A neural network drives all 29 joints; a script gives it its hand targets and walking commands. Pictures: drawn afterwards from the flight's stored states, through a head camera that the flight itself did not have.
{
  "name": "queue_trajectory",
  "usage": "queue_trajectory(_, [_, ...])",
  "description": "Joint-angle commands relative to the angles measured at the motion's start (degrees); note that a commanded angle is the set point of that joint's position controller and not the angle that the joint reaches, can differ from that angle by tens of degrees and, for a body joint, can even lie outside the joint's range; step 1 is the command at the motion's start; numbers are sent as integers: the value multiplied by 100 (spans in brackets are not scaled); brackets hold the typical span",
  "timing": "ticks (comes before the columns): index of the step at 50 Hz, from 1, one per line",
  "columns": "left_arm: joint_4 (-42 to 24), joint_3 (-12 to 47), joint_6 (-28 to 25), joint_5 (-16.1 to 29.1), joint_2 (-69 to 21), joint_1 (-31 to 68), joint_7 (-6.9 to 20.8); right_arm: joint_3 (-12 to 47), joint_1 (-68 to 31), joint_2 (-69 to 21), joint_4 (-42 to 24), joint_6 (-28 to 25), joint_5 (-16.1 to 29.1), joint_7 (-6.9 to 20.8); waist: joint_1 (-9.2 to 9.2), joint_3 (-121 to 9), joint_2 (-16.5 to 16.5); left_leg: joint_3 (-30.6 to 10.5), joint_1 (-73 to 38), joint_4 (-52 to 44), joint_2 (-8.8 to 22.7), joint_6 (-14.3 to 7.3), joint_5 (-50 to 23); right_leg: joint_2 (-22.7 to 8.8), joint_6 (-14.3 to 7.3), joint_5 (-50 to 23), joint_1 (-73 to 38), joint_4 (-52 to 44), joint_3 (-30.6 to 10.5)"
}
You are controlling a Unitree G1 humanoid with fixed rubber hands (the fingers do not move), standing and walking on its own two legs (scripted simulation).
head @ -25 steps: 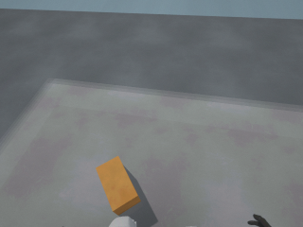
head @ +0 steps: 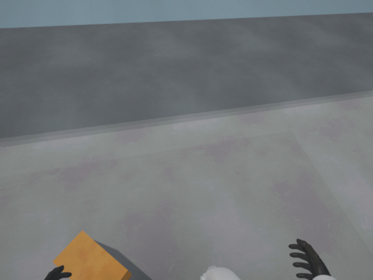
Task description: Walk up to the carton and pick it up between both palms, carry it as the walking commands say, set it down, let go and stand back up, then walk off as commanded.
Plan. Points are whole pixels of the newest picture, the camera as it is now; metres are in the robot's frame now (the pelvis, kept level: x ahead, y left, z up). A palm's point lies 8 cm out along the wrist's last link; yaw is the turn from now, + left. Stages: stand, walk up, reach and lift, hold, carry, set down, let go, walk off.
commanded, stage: walk off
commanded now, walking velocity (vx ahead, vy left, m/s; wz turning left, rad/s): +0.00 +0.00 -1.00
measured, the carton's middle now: (94, 268) +0.23 +0.37 -0.70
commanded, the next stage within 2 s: none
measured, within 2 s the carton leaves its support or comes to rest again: neither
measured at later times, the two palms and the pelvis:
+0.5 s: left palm (130, 218) +0.26 +0.15 -0.09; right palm out of the picture -0.02 -0.35 -0.12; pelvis +0.01 -0.05 -0.01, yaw -28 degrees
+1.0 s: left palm (180, 184) +0.36 +0.03 -0.11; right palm out of the picture -0.09 -0.28 -0.07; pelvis +0.06 -0.02 +0.00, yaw -58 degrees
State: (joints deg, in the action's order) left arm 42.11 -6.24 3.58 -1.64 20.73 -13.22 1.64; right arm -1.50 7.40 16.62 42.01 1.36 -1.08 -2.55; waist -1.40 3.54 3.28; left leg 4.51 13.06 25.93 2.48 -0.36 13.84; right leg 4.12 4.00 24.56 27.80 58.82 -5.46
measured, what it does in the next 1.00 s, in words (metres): steps on the spot, turning right: right foot, then left foot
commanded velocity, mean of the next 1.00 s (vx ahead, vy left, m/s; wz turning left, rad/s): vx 0.00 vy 0.00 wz -1.00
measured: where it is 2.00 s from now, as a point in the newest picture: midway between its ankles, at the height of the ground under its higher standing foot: outside the picture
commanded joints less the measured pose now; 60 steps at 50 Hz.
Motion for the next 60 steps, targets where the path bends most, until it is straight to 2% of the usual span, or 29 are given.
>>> queue_trajectory(1, [-307, -68, 48, 68, 335, -177, 174, -152, -97, 677, -426, -69, -55, -5, 93, -257, -1377, -381, -422, -845, 1398, -478, -1738, -531, 241, -226, 492, 950, 461])
queue_trajectory(6, [-657, 59, 88, 136, 96, 562, 213, -275, 738, 917, -216, -103, -75, 60, 482, -342, -1469, 183, -1129, -372, 1665, -572, -3218, -705, 320, -159, 531, -1, 831])
queue_trajectory(9, [-880, 116, 103, 157, -5, 884, 229, -364, 843, 1030, -176, -105, -73, 172, 522, -427, -1578, 531, -1063, -147, 1798, -520, -3301, -719, 190, 39, -1, -889, 1067])
queue_trajectory(13, [-985, 111, 80, 124, -2, 782, 147, -444, 808, 1111, -176, -74, 33, 277, 334, -527, -1746, 752, -843, 354, 2028, -203, -3235, -560, -120, -74, -797, -1940, 1377])
queue_trajectory(14, [-911, 69, 44, 70, 69, 501, 95, -451, 770, 1107, -193, -56, 79, 284, 129, -567, -1500, 922, -543, 857, 2028, -22, -3042, -534, -225, -489, -1258, -2548, 1286])
queue_trajectory(15, [-714, -41, -28, -17, 339, -119, 13, -446, 805, 1053, -215, -38, 119, 300, -236, -911, -813, 1200, 92, 2061, 1827, 295, -2480, -590, -401, -1275, -2326, -3438, 828])
queue_trajectory(16, [-647, -162, -124, -47, 1024, -487, -63, -366, 863, 683, -397, -3, 29, 336, -303, -974, 691, 1296, 1833, 3534, 1222, 616, 1496, -1894, -677, -3213, -3403, -3731, -883])
queue_trajectory(17, [-694, -349, -148, 127, 1778, -783, -98, -281, 444, 473, -932, 81, -67, 278, -466, -1340, 1687, 391, 2865, 4231, 566, 856, 2995, -3032, -1653, -5181, -3423, -3636, -2595])
queue_trajectory(18, [-624, -276, -170, 156, 1375, -914, -121, -318, 99, 756, -851, 130, -103, 221, -584, -1229, 639, -277, 2928, 4490, 796, 826, 2444, -2708, -1713, -5156, -3498, -3527, -1960])
queue_trajectory(20, [-703, -88, -123, 89, 814, -37, -241, -328, 299, 740, -687, 59, -48, 213, -83, -585, 573, -408, 2650, 4134, 849, 864, 1530, -1876, -1378, -4348, -2629, -3553, -1197])
queue_trajectory(22, [-854, -30, -110, 106, 674, 392, -278, -346, 598, 797, -564, 94, -88, 211, 158, -672, 625, -353, 2208, 4082, 724, 874, 1028, -1469, -1326, -4263, -2119, -3558, -890])
queue_trajectory(25, [-852, -66, -163, 84, 806, 178, -170, -320, 524, 652, -632, 156, -77, 218, 154, -751, 332, -422, 1994, 3700, 464, 789, 916, -1318, -1330, -3831, -1796, -3575, -1112])
queue_trajectory(31, [-860, -152, -125, 8, 934, -109, -89, -232, -16, 464, -926, 150, 28, 181, -42, -673, 510, -582, 1670, 2361, -56, 626, 906, -1218, -1338, -2705, -1585, -3568, -2027])
queue_trajectory(34, [-913, -171, -104, 4, 913, 81, -46, -225, 64, 461, -948, 77, 88, 137, 47, -697, 681, -617, 901, 1539, -297, 536, 832, -1095, -1148, -3081, -1339, -3427, -2372])
queue_trajectory(36, [-949, -135, -115, 57, 809, 273, -39, -238, 412, 489, -870, 17, 91, 61, 267, -692, 711, -635, 109, 396, -366, 507, 505, -920, -844, -2814, -1034, -3231, -2534])
queue_trajectory(37, [-963, -81, -142, 112, 636, 254, -50, -296, 699, 675, -798, -39, 39, -1, 395, -743, 485, -729, -694, -446, -13, 462, 73, -667, -555, -2077, -532, -2924, -2356])
queue_trajectory(38, [-966, -17, -189, 149, 189, -56, -68, -387, 841, 1116, -817, -75, -43, -51, 342, -915, -686, -1897, -1555, -1070, 1425, 220, 568, -72, -246, -391, 299, -1771, -1566])
queue_trajectory(39, [-1091, 9, -159, 78, 128, -113, -112, -483, 554, 1630, -954, -43, -43, -10, 302, -793, -2043, -3118, -1027, -1309, 2755, -464, 202, 395, -63, 1078, 983, -589, -267])
queue_trajectory(40, [-1060, -118, -127, -122, 634, 78, -81, -369, 550, 1154, -938, -25, -16, 39, 302, -546, -1399, -2689, -601, -1250, 2667, -648, -96, -275, -33, 815, 794, 179, -248])
queue_trajectory(41, [-946, -156, -94, -106, 568, 10, -5, -252, 243, 781, -972, -42, 14, 70, 122, -369, -1174, -2051, -174, -1189, 2274, -596, -369, -359, -3, 480, 603, 511, -155])
queue_trajectory(42, [-832, -138, -55, -66, 484, -183, 69, -205, -76, 605, -1016, -43, 0, 76, -31, -287, -1157, -1369, 16, -1088, 1865, -475, -688, -454, 62, 126, 429, 862, 44])
queue_trajectory(44, [-734, -94, 17, 34, 359, -304, 184, -188, -140, 548, -1017, -68, -38, 29, -25, -339, -1438, -410, -167, -822, 1468, -399, -1446, -533, 226, -260, 489, 1169, 424])
queue_trajectory(49, [-1027, 53, 42, 147, 48, 478, 204, -302, 751, 751, -731, -84, -54, 81, 440, -371, -1487, 220, -894, -398, 1712, -503, -2661, -696, 344, -224, 596, 189, 797])
queue_trajectory(52, [-1201, 118, 38, 164, -60, 770, 202, -400, 929, 918, -618, -71, -54, 201, 495, -540, -1626, 578, -980, -87, 1852, -499, -3234, -694, 232, 134, 61, -776, 1059])
queue_trajectory(56, [-1250, 120, 12, 129, -57, 691, 125, -491, 890, 1058, -536, -9, 55, 302, 336, -669, -1881, 773, -842, 348, 2077, -217, -3114, -555, -69, -5, -685, -1877, 1413])
queue_trajectory(57, [-1174, 87, -15, 72, -6, 454, 77, -496, 826, 1055, -543, 13, 106, 309, 146, -687, -1676, 953, -575, 776, 2079, -31, -2861, -526, -167, -420, -1091, -2471, 1367])
queue_trajectory(58, [-968, -8, -77, -13, 212, -94, 2, -488, 837, 996, -547, 31, 143, 322, -184, -939, -1007, 1233, 40, 1887, 1908, 276, -2331, -554, -325, -1189, -2053, -3358, 934])
queue_trajectory(59, [-878, -146, -164, -74, 894, -513, -65, -413, 865, 677, -716, 53, 76, 359, -336, -968, 461, 1329, 1772, 3323, 1386, 613, 968, -1725, -597, -2765, -3168, -3829, -707])
queue_trajectory(60, [-935, -345, -181, 116, 1779, -757, -97, -324, 523, 413, -1288, 114, -36, 323, -393, -1229, 1726, 637, 3030, 4051, 645, 926, 3018, -3068, -1567, -5180, -3331, -3670, -2606])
